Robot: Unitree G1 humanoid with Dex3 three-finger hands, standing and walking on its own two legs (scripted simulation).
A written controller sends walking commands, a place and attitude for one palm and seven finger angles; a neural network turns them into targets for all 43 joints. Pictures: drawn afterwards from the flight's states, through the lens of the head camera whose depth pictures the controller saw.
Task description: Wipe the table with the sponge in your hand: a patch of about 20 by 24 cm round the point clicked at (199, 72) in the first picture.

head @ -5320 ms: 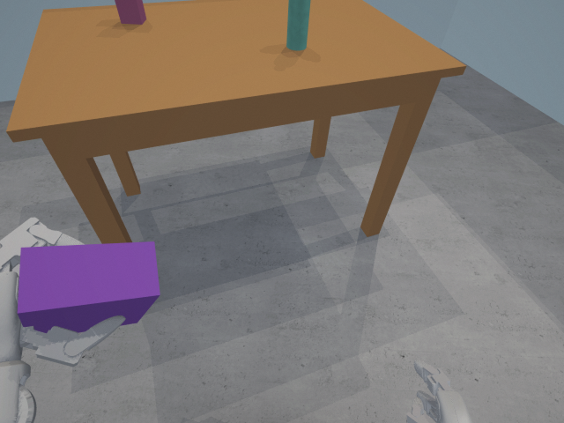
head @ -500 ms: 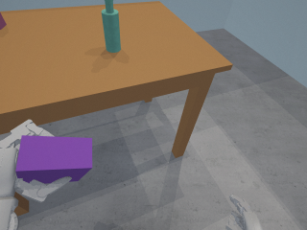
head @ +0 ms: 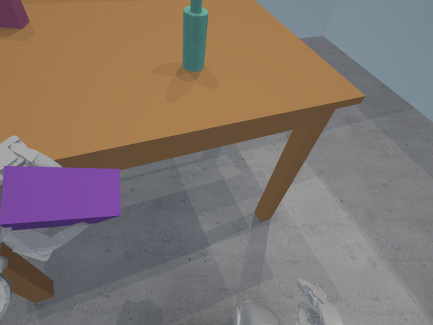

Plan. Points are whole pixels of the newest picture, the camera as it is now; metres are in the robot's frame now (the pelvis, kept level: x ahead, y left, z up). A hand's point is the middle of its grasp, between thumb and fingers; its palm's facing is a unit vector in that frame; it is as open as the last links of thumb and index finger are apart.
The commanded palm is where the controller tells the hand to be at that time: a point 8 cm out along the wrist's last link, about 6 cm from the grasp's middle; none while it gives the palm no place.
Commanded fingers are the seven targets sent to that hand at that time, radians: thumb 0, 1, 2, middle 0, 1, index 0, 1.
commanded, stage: shuffle to correct the standing spot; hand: left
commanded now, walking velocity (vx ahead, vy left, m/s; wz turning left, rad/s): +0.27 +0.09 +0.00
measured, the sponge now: (76, 200) +0.24 +0.22 +0.15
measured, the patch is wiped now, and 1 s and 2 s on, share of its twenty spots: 0.00 0.00 0.00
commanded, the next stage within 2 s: come to a stop and stand still in 0.82 s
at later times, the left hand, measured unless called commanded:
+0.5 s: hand (19, 160) +0.28 +0.31 +0.17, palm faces +0.43 -0.85 -0.29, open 10.0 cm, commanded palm +0.23 +0.35 +0.18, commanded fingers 0.00 0.10 1.30 -1.20 -1.60 -1.20 -1.60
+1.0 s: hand (12, 103) +0.40 +0.37 +0.17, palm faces +0.47 -0.77 -0.43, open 10.0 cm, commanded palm +0.34 +0.40 +0.18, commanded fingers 0.00 0.10 1.30 -1.20 -1.60 -1.20 -1.60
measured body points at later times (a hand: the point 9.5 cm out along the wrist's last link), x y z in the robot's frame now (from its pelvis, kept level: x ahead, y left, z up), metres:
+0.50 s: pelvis +0.07 +0.06 -0.01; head +0.09 +0.09 +0.44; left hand +0.25 +0.35 +0.18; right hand +0.26 -0.17 -0.07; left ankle +0.14 +0.27 -0.70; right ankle +0.07 -0.04 -0.73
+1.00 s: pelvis +0.18 +0.12 -0.02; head +0.23 +0.12 +0.43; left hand +0.36 +0.41 +0.19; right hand +0.35 -0.12 -0.11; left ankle +0.24 +0.24 -0.74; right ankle +0.13 +0.01 -0.73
